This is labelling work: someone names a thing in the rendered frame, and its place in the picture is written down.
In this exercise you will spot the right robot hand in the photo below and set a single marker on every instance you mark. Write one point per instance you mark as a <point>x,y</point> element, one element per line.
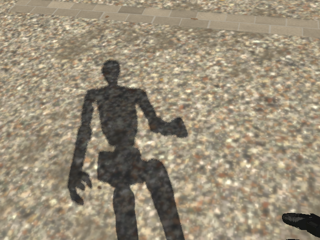
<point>311,222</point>

